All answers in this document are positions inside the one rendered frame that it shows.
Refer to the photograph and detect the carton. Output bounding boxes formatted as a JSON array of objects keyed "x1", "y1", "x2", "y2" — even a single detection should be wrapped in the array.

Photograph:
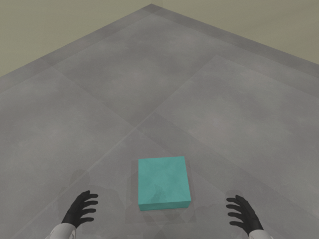
[{"x1": 138, "y1": 156, "x2": 191, "y2": 211}]

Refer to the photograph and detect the left robot hand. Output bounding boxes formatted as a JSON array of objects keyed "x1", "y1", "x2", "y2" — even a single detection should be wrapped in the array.
[{"x1": 62, "y1": 190, "x2": 98, "y2": 229}]

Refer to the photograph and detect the robot left forearm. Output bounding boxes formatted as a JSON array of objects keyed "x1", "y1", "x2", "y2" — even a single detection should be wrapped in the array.
[{"x1": 45, "y1": 223, "x2": 76, "y2": 239}]

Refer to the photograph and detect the right robot hand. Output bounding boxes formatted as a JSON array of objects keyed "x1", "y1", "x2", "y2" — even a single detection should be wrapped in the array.
[{"x1": 226, "y1": 195, "x2": 264, "y2": 237}]

